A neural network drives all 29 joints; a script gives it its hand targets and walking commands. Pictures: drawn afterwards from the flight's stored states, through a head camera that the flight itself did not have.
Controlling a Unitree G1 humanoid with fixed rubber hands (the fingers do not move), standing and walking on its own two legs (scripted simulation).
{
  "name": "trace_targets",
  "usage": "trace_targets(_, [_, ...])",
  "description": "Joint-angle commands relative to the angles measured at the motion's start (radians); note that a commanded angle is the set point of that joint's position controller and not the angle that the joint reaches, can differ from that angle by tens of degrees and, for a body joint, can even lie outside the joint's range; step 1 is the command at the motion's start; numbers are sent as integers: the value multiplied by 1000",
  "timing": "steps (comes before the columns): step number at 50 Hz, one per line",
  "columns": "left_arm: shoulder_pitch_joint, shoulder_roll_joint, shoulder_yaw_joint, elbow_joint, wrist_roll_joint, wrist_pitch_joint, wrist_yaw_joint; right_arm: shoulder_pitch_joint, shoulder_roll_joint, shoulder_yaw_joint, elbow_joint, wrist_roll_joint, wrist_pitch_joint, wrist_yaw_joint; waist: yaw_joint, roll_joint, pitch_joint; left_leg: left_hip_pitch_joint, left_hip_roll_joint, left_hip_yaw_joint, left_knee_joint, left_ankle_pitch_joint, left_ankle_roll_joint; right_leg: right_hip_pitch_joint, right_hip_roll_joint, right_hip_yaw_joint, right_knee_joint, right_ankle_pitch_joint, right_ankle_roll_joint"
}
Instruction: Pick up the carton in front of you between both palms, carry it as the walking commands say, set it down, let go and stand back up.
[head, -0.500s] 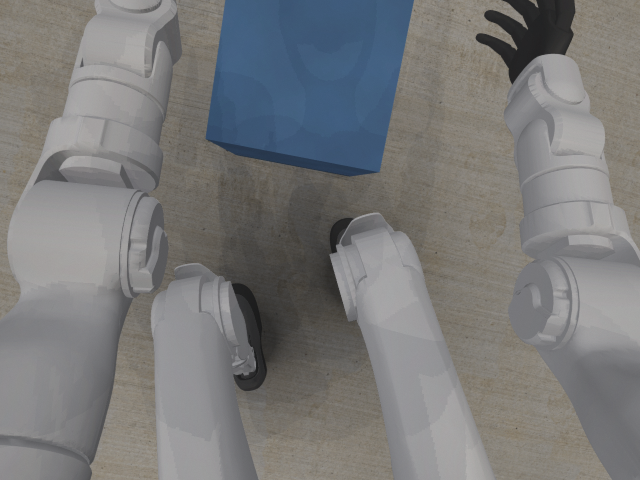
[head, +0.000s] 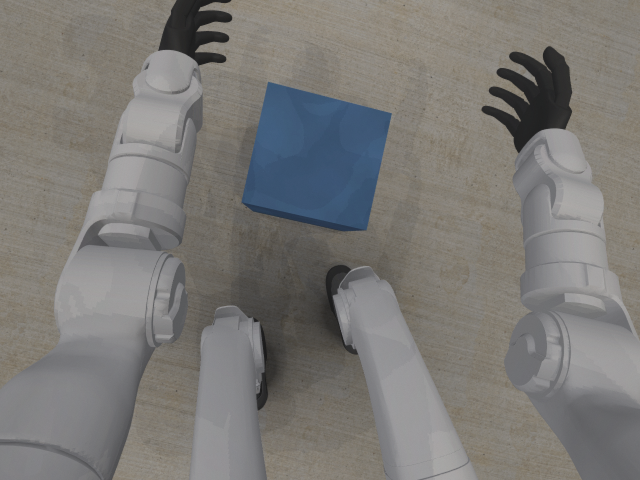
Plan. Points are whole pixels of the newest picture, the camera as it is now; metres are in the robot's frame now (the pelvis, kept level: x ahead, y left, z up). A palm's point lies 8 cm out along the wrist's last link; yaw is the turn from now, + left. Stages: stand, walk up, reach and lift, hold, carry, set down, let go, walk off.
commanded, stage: set down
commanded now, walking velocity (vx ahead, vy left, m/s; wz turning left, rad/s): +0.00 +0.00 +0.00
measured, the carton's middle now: (312, 169) +0.47 -0.09 -0.44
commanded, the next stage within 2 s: let go in 0.14 s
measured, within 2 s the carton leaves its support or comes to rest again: neither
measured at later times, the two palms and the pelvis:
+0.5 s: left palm (99, 144) +0.45 +0.10 +0.03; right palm (625, 160) +0.36 -0.29 +0.04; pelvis +0.04 -0.02 +0.13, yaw +2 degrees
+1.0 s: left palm out of the picture +0.33 +0.19 +0.12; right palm out of the picture +0.25 -0.24 +0.14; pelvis +0.10 -0.01 +0.21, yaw -2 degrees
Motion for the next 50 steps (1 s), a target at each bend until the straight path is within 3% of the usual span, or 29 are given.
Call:
trace_targets(1, [-253, 49, 21, -104, 11, -28, -2, -125, -139, -19, -111, -15, -27, 9, -70, 129, -998, 465, -48, 101, -232, 223, -15, 756, 37, -155, -144, 464, 45])
trace_targets(6, [-216, 35, 34, -77, 15, -45, -11, -105, -123, -22, -103, -36, -41, 18, -66, 100, -944, 507, -45, 90, -340, 233, -14, 819, 33, -147, -236, 455, 46])
trace_targets(12, [-65, -16, 78, -91, 55, -69, 2, 9, -98, -2, -112, -82, -62, 48, -34, 70, -977, 612, -40, 80, -457, 312, -17, 963, 32, -136, -333, 495, 38])
trace_targets(18, [251, -142, 112, -263, 102, -94, 74, 256, -106, 63, -204, -140, -86, 108, -2, 33, -982, 770, -38, 65, -596, 405, -30, 1182, 31, -109, -440, 563, 8])
trace_targets(22, [404, -188, 110, -418, 106, -120, 117, 380, -123, 140, -259, -142, -104, 141, 16, 7, -825, 825, -38, 67, -696, 321, -34, 1295, 25, -77, -525, 478, -8])
trace_targets(25, [526, -198, 99, -473, 90, -145, 125, 484, -125, 199, -268, -126, -119, 155, 31, -18, -698, 848, -32, 73, -763, 255, -28, 1387, 16, -52, -590, 416, -12])
trace_targets(29, [704, -191, 84, -464, 71, -183, 112, 648, -117, 264, -273, -107, -142, 158, 51, -69, -571, 877, -26, 78, -833, 218, -10, 1522, 3, -17, -663, 409, -7])
trace_targets(37, [998, -120, 58, -410, 41, -258, 49, 965, -90, 374, -387, -55, -184, 116, 97, -134, -405, 989, -6, 77, -944, 252, 15, 1799, -20, 46, -769, 602, 16])
trace_targets(41, [1114, -97, 53, -419, 36, -285, 26, 1066, -88, 406, -436, -49, -195, 98, 124, -116, -327, 1120, 5, 65, -1011, 305, 21, 1856, -17, 48, -824, 644, 22])
trace_targets(50, [1305, -60, 20, -469, 1, -284, -29, 1126, -117, 398, -395, -54, -187, 89, 191, -3, -114, 1441, 44, 44, -1144, 459, 3, 1823, 22, -8, -957, 461, -1])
